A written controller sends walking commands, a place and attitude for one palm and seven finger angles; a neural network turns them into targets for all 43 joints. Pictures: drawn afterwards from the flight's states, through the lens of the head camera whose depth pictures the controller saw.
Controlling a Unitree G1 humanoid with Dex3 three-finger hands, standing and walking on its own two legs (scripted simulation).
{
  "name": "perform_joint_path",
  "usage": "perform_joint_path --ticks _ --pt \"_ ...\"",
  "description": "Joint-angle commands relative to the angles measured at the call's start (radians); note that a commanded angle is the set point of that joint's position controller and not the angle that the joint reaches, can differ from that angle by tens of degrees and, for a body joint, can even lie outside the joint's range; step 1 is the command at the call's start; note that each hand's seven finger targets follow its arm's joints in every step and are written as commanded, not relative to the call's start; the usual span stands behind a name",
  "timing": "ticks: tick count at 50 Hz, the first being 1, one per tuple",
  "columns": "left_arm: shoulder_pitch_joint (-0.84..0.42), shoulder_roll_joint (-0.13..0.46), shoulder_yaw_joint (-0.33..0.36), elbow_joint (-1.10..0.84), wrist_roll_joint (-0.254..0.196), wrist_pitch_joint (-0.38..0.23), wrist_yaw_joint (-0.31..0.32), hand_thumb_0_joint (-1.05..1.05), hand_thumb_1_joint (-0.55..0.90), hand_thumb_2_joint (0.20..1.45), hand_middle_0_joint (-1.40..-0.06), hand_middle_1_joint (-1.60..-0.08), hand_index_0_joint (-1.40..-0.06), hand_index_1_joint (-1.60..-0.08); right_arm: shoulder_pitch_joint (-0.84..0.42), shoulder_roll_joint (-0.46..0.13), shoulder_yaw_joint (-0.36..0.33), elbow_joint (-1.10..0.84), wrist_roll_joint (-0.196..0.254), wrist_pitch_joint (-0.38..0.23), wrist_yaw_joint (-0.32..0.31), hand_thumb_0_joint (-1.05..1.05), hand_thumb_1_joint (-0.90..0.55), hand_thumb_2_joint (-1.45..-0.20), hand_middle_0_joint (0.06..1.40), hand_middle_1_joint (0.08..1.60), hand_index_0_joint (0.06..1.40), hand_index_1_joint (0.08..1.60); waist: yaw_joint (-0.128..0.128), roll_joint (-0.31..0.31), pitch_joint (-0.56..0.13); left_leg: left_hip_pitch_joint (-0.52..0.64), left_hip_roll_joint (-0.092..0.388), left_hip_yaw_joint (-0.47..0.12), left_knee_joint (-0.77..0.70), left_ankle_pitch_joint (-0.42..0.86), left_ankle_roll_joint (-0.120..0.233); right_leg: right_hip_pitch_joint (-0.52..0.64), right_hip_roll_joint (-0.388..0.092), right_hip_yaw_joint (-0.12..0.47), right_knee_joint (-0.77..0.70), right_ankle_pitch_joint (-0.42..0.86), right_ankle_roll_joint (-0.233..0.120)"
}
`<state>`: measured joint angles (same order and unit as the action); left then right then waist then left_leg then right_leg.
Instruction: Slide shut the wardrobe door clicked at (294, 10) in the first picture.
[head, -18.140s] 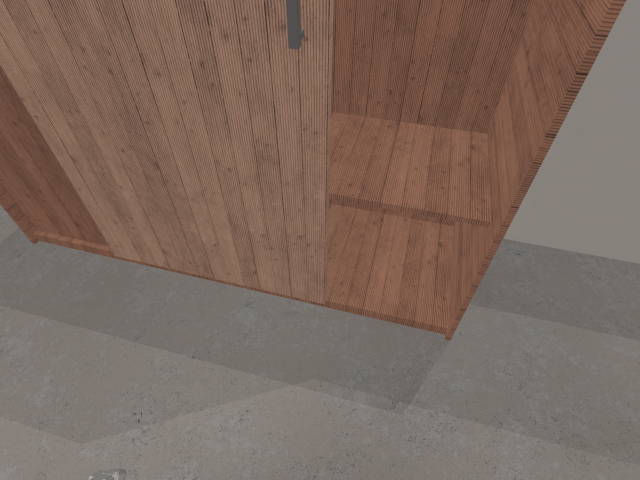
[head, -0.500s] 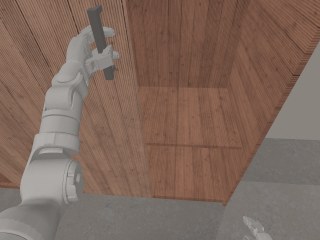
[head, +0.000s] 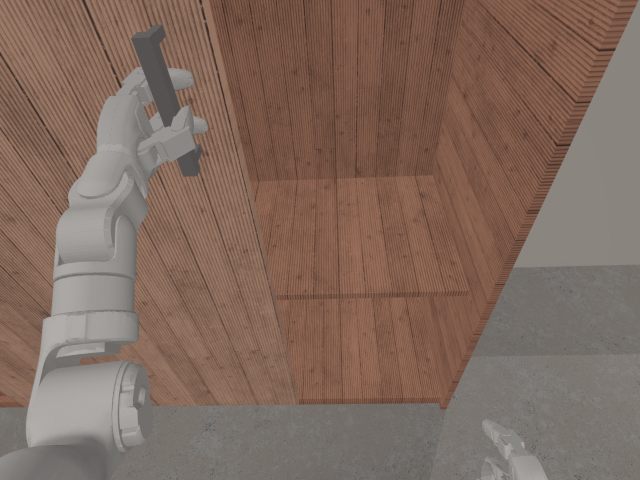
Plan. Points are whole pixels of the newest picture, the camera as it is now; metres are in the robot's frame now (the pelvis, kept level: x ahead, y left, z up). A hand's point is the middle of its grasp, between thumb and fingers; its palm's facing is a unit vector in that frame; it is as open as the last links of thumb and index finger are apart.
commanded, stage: grip the handle and tug to test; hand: left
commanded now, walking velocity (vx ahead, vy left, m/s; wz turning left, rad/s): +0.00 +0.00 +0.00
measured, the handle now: (174, 105) +0.48 +0.17 +0.27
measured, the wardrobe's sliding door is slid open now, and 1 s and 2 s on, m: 0.44 0.44 0.28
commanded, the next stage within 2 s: tug the door sideways, standing still in 0.12 s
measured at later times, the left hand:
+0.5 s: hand (191, 125) +0.44 +0.14 +0.26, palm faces +0.09 -1.00 -0.02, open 5.4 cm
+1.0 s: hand (198, 140) +0.44 +0.14 +0.24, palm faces +0.25 -0.95 -0.16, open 6.1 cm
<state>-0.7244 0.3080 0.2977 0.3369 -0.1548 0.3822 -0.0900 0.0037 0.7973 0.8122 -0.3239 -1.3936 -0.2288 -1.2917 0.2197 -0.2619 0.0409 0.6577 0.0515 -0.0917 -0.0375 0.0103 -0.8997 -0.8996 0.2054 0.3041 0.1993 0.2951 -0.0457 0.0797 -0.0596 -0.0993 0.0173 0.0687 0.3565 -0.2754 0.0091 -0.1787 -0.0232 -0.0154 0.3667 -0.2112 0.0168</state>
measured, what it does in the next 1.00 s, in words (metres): stands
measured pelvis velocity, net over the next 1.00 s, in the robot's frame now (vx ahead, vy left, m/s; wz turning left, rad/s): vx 0.03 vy -0.03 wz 0.11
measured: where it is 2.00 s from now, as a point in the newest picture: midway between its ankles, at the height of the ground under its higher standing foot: outside the picture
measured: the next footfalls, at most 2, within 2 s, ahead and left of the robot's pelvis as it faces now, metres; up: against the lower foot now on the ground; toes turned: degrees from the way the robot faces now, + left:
left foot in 1.16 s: +0.06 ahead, +0.10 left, +0.00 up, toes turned +11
right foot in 1.48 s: +0.18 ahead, -0.35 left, +0.00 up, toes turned +5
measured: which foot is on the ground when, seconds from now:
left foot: down 0.00-1.00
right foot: down 0.00-1.00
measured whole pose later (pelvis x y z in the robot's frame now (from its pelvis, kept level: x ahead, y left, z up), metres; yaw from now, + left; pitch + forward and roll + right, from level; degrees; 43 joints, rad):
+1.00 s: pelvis +0.03 -0.03 -0.02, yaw +6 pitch -1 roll -1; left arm -0.76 0.24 0.13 0.22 -0.07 0.01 0.09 -0.06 0.77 0.84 -0.59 -1.42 -0.15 -1.40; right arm 0.17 -0.19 0.00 0.62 0.01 0.01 0.02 0.01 -0.90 -0.90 0.21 0.30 0.20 0.30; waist 0.04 0.11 0.18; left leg -0.16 0.05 -0.03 0.64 -0.39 -0.02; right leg -0.25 0.05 -0.08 0.57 -0.29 -0.06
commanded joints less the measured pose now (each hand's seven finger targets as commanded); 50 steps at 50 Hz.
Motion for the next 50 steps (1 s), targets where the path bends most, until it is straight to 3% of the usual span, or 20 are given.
perform_joint_path --ticks 1,5,7,11,17,19,23,33,34,35,36,37,38,40,42,44,46,48,49,50 --pt "-0.265 0.231 0.101 -0.418 -0.058 -0.056 -0.050 0.000 0.900 0.900 -0.450 -1.400 -0.450 -1.400 -0.168 -0.101 -0.037 -0.184 0.000 -0.041 -0.005 0.000 -0.900 -0.900 0.200 0.300 0.200 0.300 0.100 -0.097 -0.412 0.102 -0.007 -0.044 0.053 0.731 0.017 0.257 0.018 -0.046 0.072 0.663 -0.040" --pt "-0.192 0.180 0.061 -0.522 -0.064 -0.016 -0.050 0.000 0.900 0.900 -0.450 -1.400 -0.450 -1.400 -0.199 -0.093 -0.032 -0.198 0.005 -0.031 0.004 0.000 -0.900 -0.900 0.200 0.300 0.200 0.300 0.101 -0.061 -0.403 0.114 -0.008 -0.050 0.064 0.770 0.009 0.230 0.019 -0.051 0.077 0.657 -0.040" --pt "-0.158 0.219 0.105 -0.530 -0.069 0.008 -0.047 0.000 0.900 0.900 -0.450 -1.400 -0.450 -1.400 -0.208 -0.098 -0.033 -0.197 0.004 -0.025 0.005 0.000 -0.900 -0.900 0.200 0.300 0.200 0.300 0.108 -0.109 -0.399 0.092 -0.014 -0.044 0.066 0.735 0.017 0.243 0.020 -0.049 0.079 0.674 -0.037" --pt "-0.082 0.251 0.148 -0.591 -0.081 0.040 -0.051 0.000 0.900 0.900 -0.450 -1.400 -0.450 -1.400 -0.233 -0.092 -0.027 -0.209 0.008 -0.011 0.006 0.000 -0.900 -0.900 0.200 0.300 0.200 0.300 0.120 -0.095 -0.391 0.073 -0.021 -0.046 0.075 0.735 0.017 0.252 0.017 -0.047 0.089 0.701 -0.038" --pt "-0.445 0.083 -0.057 -0.464 -0.065 0.096 -0.008 0.000 0.900 0.900 -0.450 -1.400 -0.450 -1.400 -0.224 -0.093 -0.031 -0.132 0.012 -0.022 -0.013 0.000 -0.900 -0.900 0.200 0.300 0.200 0.300 0.033 -0.070 -0.315 0.126 -0.025 -0.060 0.107 0.675 0.020 0.110 0.026 -0.050 0.065 0.618 -0.033" --pt "-0.485 0.050 -0.097 -0.464 -0.045 0.098 0.011 0.000 0.900 0.900 -0.450 -1.400 -0.450 -1.400 -0.216 -0.088 -0.030 -0.123 0.007 -0.024 -0.013 0.000 -0.900 -0.900 0.200 0.300 0.200 0.300 0.030 -0.020 -0.332 0.147 -0.028 -0.062 0.122 0.730 0.018 0.115 0.023 -0.048 0.076 0.644 -0.039" --pt "-0.546 -0.042 -0.181 -0.431 -0.033 0.086 0.023 0.000 0.900 0.900 -0.450 -1.400 -0.450 -1.400 -0.213 -0.077 -0.031 -0.109 -0.003 -0.012 -0.006 0.000 -0.900 -0.900 0.200 0.300 0.200 0.300 0.019 -0.041 -0.369 0.166 -0.033 -0.069 0.144 0.783 0.019 0.122 0.022 -0.058 0.100 0.691 -0.039" --pt "-0.695 -0.198 -0.334 -0.397 -0.027 -0.029 0.016 0.000 0.900 0.900 -0.450 -1.400 -0.450 -1.400 -0.231 -0.043 -0.026 -0.099 -0.017 -0.031 0.010 0.000 -0.900 -0.900 0.200 0.300 0.200 0.300 -0.001 -0.048 -0.354 0.210 -0.027 -0.106 0.136 0.737 0.016 0.071 0.022 -0.061 0.106 0.592 -0.048" --pt "-0.763 -0.161 -0.316 -0.408 -0.025 -0.041 0.018 0.000 0.900 0.900 -0.450 -1.400 -0.450 -1.400 -0.223 -0.045 -0.025 -0.092 -0.020 -0.035 0.012 0.000 -0.900 -0.900 0.200 0.300 0.200 0.300 -0.004 -0.024 -0.372 0.224 -0.031 -0.111 0.139 0.748 0.013 0.066 0.024 -0.059 0.107 0.597 -0.049" --pt "-0.777 0.230 -0.131 -0.531 0.062 -0.239 0.095 0.000 0.900 0.900 -0.450 -1.400 -0.450 -1.400 -0.171 -0.098 -0.053 -0.126 -0.031 -0.031 0.014 0.000 -0.900 -0.900 0.200 0.300 0.200 0.300 0.036 -0.003 -0.229 0.096 0.034 -0.112 0.149 0.662 0.034 0.004 -0.015 -0.013 0.076 0.456 -0.014" --pt "-0.629 0.063 -0.224 -0.389 0.081 -0.304 0.111 0.000 0.900 0.900 -0.450 -1.400 -0.450 -1.400 -0.160 -0.075 -0.056 -0.105 -0.046 -0.016 0.015 0.000 -0.900 -0.900 0.200 0.300 0.200 0.300 0.029 -0.049 -0.234 0.096 0.036 -0.119 0.143 0.651 0.032 0.027 -0.012 -0.026 0.110 0.474 -0.014" --pt "-0.577 -0.019 -0.278 -0.397 0.077 -0.351 0.110 0.000 0.900 0.900 -0.450 -1.400 -0.450 -1.400 -0.154 -0.066 -0.062 -0.122 -0.044 -0.010 0.021 0.000 -0.900 -0.900 0.200 0.300 0.200 0.300 0.025 -0.059 -0.263 0.154 0.063 -0.134 0.148 0.769 0.031 0.003 0.004 -0.039 0.149 0.509 -0.011" --pt "-0.604 -0.017 -0.291 -0.444 0.077 -0.393 0.110 0.000 0.900 0.900 -0.450 -1.400 -0.450 -1.400 -0.144 -0.069 -0.072 -0.129 -0.044 -0.006 0.024 0.000 -0.900 -0.900 0.200 0.300 0.200 0.300 0.015 -0.037 -0.294 0.231 0.097 -0.157 0.162 0.915 0.036 -0.045 0.019 -0.041 0.193 0.475 -0.006" --pt "-0.627 -0.035 -0.311 -0.481 0.083 -0.446 0.110 0.000 0.900 0.900 -0.450 -1.400 -0.450 -1.400 -0.125 -0.061 -0.093 -0.147 -0.051 0.000 0.033 0.000 -0.900 -0.900 0.200 0.300 0.200 0.300 -0.012 0.054 -0.348 0.477 0.172 -0.203 0.193 1.178 0.071 -0.249 0.065 -0.032 0.306 0.151 0.002" --pt "-0.639 -0.055 -0.327 -0.489 0.091 -0.475 0.109 0.000 0.900 0.900 -0.450 -1.400 -0.450 -1.400 -0.118 -0.046 -0.099 -0.169 -0.066 0.015 0.048 0.000 -0.900 -0.900 0.200 0.300 0.200 0.300 -0.016 0.108 -0.337 0.599 0.206 -0.228 0.209 1.183 0.092 -0.378 0.080 -0.032 0.330 -0.118 -0.007" --pt "-0.615 -0.007 -0.287 -0.459 0.091 -0.486 0.118 0.000 0.900 0.900 -0.450 -1.400 -0.450 -1.400 -0.123 -0.045 -0.094 -0.183 -0.061 0.042 0.050 0.000 -0.900 -0.900 0.200 0.300 0.200 0.300 -0.012 0.102 -0.317 0.558 0.224 -0.224 0.224 1.054 0.103 -0.353 0.065 -0.033 0.307 -0.136 -0.025" --pt "-0.623 -0.010 -0.296 -0.462 0.095 -0.510 0.118 0.000 0.900 0.900 -0.450 -1.400 -0.450 -1.400 -0.144 -0.042 -0.085 -0.201 -0.050 0.058 0.045 0.000 -0.900 -0.900 0.200 0.300 0.200 0.300 -0.006 0.105 -0.295 0.432 0.209 -0.172 0.279 0.957 0.088 -0.210 0.060 -0.044 0.173 -0.051 -0.046" --pt "-0.615 0.001 -0.300 -0.463 0.108 -0.526 0.117 0.000 0.900 0.900 -0.450 -1.400 -0.450 -1.400 -0.170 -0.046 -0.084 -0.209 -0.035 0.067 0.042 0.000 -0.900 -0.900 0.200 0.300 0.200 0.300 0.012 0.032 -0.315 0.137 0.151 -0.101 0.392 0.799 0.050 0.123 0.022 -0.018 0.059 0.233 -0.080" --pt "-0.620 0.014 -0.275 -0.468 0.103 -0.530 0.125 0.000 0.900 0.900 -0.450 -1.400 -0.450 -1.400 -0.170 -0.048 -0.093 -0.202 -0.021 0.069 0.037 0.000 -0.900 -0.900 0.200 0.300 0.200 0.300 0.022 -0.111 -0.332 -0.030 0.097 -0.044 0.522 0.643 0.029 0.285 -0.065 0.065 0.072 0.527 -0.125" --pt "-0.623 0.035 -0.251 -0.452 0.096 -0.538 0.129 0.000 0.900 0.900 -0.450 -1.400 -0.450 -1.400 -0.181 -0.046 -0.109 -0.193 -0.011 0.063 0.028 0.000 -0.900 -0.900 0.200 0.300 0.200 0.300 0.041 -0.355 -0.333 -0.244 0.001 -0.037 0.689 0.181 -0.007 0.446 -0.174 0.186 0.117 0.872 -0.213"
